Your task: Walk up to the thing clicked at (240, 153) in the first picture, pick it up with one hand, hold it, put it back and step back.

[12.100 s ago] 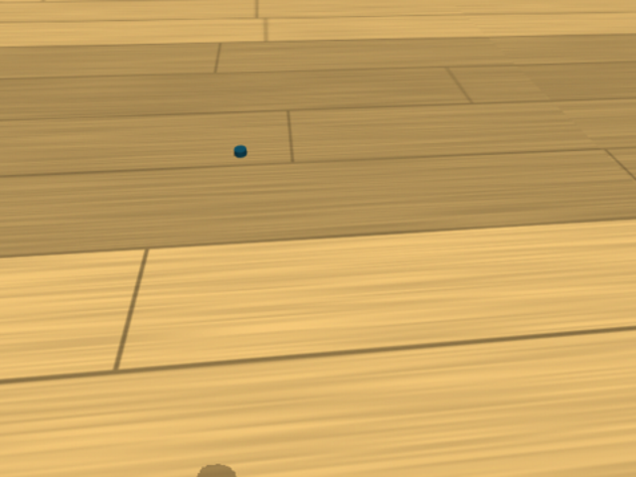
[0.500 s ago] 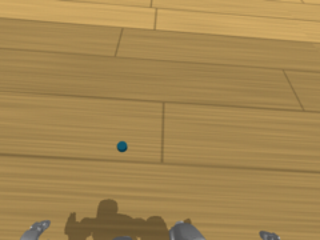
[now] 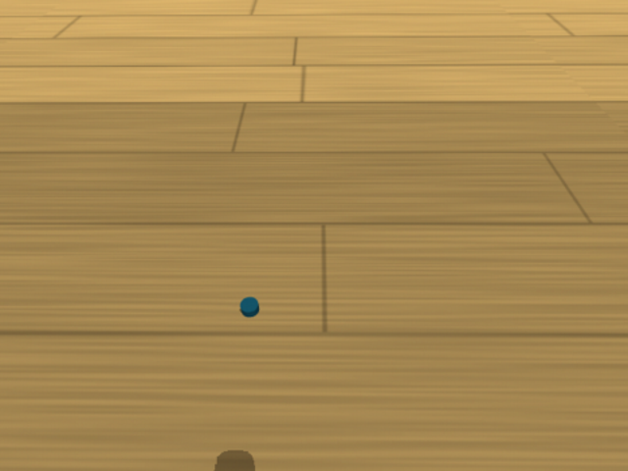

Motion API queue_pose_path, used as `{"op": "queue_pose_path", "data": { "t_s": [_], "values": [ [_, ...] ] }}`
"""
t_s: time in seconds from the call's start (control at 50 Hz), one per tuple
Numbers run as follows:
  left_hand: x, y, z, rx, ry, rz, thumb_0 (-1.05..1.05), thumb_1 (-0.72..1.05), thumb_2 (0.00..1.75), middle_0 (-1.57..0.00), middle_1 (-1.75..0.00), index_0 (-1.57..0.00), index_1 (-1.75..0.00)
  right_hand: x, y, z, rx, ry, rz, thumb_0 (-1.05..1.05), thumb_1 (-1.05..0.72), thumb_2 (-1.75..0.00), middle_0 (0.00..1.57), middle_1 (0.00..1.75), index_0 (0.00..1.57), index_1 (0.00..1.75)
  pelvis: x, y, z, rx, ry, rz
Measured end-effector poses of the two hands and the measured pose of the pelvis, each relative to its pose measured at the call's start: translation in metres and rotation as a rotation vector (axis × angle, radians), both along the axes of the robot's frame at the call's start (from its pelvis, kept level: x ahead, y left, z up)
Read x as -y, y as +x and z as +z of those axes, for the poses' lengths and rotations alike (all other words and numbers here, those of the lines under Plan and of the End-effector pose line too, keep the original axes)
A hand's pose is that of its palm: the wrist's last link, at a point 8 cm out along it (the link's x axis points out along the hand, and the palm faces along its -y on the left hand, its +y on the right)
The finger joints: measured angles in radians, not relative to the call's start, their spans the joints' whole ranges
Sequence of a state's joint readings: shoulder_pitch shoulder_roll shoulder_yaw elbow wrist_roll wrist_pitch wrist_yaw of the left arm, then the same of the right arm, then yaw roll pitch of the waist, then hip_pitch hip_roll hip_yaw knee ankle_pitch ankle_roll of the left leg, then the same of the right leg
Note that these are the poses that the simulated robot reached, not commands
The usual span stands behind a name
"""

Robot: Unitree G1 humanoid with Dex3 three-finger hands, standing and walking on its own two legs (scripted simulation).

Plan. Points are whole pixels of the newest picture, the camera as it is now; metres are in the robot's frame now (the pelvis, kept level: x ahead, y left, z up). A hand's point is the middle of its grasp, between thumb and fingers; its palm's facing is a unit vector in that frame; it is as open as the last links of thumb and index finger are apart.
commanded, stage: walk up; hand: left
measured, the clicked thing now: (249, 307) +0.81 +0.27 -0.74
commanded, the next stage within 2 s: stand in 0.80 s
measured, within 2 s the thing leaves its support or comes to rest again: neither
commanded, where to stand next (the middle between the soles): +0.42 +0.02 m, yaw +1 degrees
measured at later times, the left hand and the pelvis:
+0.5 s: hand out of the picture +0.10 +0.27 -0.14, palm faces +0.05 -0.94 -0.35, open 7.4 cm; pelvis +0.02 +0.01 +0.01, yaw +1 degrees
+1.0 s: hand out of the picture +0.10 +0.26 -0.14, palm faces +0.01 -0.94 -0.33, open 7.4 cm; pelvis +0.02 +0.01 +0.02, yaw +0 degrees
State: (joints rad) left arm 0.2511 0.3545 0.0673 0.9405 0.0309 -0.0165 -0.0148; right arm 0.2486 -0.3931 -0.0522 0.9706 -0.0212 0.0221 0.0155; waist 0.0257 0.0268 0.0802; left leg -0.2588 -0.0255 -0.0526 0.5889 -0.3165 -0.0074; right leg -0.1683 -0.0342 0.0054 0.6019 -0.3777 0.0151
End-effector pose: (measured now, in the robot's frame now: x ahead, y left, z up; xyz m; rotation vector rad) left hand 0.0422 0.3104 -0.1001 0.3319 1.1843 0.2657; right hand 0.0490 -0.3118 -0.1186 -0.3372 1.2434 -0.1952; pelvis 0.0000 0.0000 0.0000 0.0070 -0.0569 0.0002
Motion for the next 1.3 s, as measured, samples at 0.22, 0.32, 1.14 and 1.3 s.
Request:
{"op": "queue_pose_path", "data": {
  "t_s": [0.22,0.32,1.14,1.3],
  "values": [
    [0.005,0.038,0.003,0.071,-0.006,-0.043,0.01,0.9,0.9,-0.21,-0.3,-0.2,-0.3,-0.013,0.007,0.005,0.057,0.039,-0.005,0.01,-0.9,-0.9,0.21,0.3,0.21,0.3,0.006,-0.003,0.004,-0.003,-0.015,-0.008],
    [0.007,0.039,0.005,0.074,-0.017,-0.031,0.01,0.9,0.9,-0.21,-0.3,-0.2,-0.3,-0.01,0.026,0.007,0.063,0.022,0.014,0.01,-0.9,-0.9,0.21,0.3,0.21,0.3,0.001,0.007,0.006,-0.007,-0.012,0.01],
    [0.006,0.042,-0.001,-0.037,-0.065,-0.024,0.01,0.9,0.9,-0.21,-0.3,-0.2,-0.3,-0.031,0.055,0.021,0.059,0.031,0.009,0.01,-0.9,-0.9,0.21,0.3,0.2,0.3,-0.01,0.012,0.02,-0.006,-0.01,-0.001],
    [0.005,0.033,-0.001,-0.055,-0.064,-0.029,0.01,0.9,0.9,-0.21,-0.3,-0.2,-0.3,-0.026,0.025,0.018,0.005,0.025,-0.017,0.01,-0.9,-0.9,0.21,0.3,0.2,0.3,-0.01,0.006,0.021,-0.011,-0.009,-0.003]
  ]
}}
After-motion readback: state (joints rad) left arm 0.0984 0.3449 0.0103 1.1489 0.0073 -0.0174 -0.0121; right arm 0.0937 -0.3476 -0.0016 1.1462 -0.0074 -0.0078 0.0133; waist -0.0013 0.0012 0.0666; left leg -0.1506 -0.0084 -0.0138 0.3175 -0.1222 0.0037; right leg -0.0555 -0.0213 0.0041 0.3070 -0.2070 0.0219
